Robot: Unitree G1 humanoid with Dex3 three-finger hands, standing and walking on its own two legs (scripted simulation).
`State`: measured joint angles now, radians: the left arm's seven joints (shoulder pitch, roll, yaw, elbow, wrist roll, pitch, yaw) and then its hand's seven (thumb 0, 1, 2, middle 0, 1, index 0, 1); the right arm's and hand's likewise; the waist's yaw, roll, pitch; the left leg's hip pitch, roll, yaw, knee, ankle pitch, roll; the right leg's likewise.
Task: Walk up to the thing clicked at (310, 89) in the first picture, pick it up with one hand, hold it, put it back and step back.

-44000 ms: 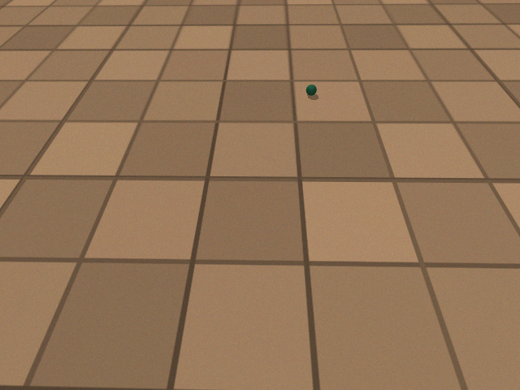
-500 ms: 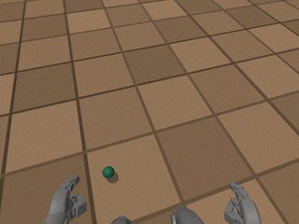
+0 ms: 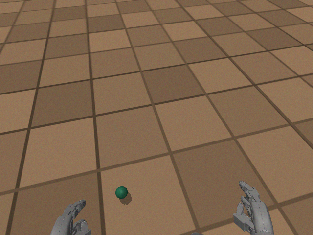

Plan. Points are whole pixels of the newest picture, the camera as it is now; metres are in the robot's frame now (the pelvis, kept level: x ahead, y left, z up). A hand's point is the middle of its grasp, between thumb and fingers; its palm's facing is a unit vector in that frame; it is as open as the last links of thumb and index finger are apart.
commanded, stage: home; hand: left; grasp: from above
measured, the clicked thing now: (121, 192) +0.49 +0.21 -0.68
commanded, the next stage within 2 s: stand in 1.66 s
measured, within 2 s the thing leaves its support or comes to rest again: neither
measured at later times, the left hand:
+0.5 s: hand (91, 232) +0.16 +0.17 -0.05, palm faces +0.03 -0.98 -0.20, open 7.4 cm
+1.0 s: hand (89, 228) +0.17 +0.18 -0.05, palm faces +0.03 -0.98 -0.20, open 7.4 cm
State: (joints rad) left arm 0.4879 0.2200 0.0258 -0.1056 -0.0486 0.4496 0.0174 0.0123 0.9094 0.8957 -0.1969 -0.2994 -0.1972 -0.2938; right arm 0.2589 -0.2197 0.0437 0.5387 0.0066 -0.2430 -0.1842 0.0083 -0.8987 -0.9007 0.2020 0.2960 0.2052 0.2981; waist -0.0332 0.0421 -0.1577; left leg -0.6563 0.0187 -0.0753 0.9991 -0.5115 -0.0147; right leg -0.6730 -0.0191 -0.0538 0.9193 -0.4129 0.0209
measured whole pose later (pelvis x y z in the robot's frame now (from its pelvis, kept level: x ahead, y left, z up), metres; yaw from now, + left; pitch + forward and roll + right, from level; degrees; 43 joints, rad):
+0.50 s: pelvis +0.00 +0.00 +0.00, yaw +0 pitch +10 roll -2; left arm 0.49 0.22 0.03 -0.11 -0.05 0.45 0.02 0.01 0.91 0.90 -0.20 -0.30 -0.20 -0.29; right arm 0.29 -0.22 0.03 0.56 0.01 -0.25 -0.19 0.01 -0.90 -0.90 0.20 0.30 0.20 0.30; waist -0.04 0.05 -0.16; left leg -0.66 0.02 -0.07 1.00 -0.51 -0.02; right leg -0.68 -0.01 -0.05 0.92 -0.41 0.02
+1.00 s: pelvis +0.01 +0.00 +0.00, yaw +0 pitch +10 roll -3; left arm 0.49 0.23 0.03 -0.13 -0.05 0.45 0.02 0.01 0.91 0.90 -0.20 -0.30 -0.20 -0.29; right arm 0.28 -0.22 0.03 0.55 0.01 -0.24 -0.19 0.01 -0.90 -0.90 0.20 0.30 0.20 0.30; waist -0.04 0.05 -0.16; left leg -0.66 0.02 -0.07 1.01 -0.53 -0.01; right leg -0.68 -0.02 -0.05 0.93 -0.43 0.02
